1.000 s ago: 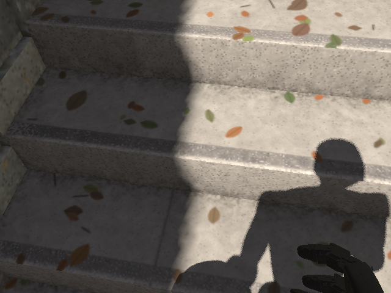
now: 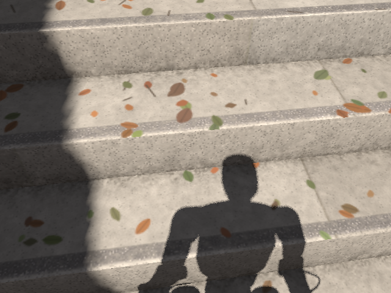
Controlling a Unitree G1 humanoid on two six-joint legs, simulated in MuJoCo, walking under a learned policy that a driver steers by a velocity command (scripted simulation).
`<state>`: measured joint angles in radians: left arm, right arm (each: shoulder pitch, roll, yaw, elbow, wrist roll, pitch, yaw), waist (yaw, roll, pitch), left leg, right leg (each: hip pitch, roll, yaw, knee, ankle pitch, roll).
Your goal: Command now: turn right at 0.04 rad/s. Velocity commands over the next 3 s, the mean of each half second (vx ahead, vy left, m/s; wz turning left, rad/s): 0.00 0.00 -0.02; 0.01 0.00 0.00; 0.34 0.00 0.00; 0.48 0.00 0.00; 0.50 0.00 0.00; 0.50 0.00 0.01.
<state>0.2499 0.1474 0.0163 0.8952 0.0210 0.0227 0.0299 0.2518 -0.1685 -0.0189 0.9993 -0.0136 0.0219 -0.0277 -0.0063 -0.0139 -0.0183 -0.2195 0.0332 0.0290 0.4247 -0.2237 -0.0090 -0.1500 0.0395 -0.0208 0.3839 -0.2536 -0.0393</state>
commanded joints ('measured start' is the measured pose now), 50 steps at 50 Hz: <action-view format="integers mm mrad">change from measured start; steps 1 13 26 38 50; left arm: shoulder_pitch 45 79 112 155 181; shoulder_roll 62 101 92 89 103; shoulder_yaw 20 27 20 16 24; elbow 0 100 167 194 196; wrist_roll -3 -8 -20 -21 -39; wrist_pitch -4 7 1 1 -1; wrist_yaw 3 16 31 38 42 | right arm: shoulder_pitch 33 34 39 71 105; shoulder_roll -84 -96 -88 -88 -150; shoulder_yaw -12 -2 2 6 -19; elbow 1 42 40 33 15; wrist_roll -1 -5 -8 -5 15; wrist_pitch -6 0 17 14 24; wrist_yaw -9 -5 -17 -16 -26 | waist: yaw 3 -4 -13 -12 -18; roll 28 8 2 5 61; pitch -43 9 52 53 69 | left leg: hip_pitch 64 89 70 69 58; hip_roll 44 29 22 17 45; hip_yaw -53 -44 -60 -72 -151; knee -57 -99 -143 -149 -186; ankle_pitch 321 305 124 121 -329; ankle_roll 80 93 95 100 165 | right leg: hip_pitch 26 4 -62 -75 -166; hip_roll -77 -89 -92 -96 -48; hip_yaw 67 54 42 40 -19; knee -50 -68 -76 -66 48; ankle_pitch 329 265 132 129 -155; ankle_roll -19 5 25 36 11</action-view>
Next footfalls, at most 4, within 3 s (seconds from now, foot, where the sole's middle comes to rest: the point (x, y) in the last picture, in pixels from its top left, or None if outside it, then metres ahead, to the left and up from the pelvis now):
1.54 left None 0.32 0.18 -0.61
2.08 right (208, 208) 0.65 -0.02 -0.44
2.58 left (131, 106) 0.89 0.21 -0.27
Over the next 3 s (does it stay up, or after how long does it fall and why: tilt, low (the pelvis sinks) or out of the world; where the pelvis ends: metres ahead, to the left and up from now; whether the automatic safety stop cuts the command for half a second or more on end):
stays up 0.93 0.14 0.50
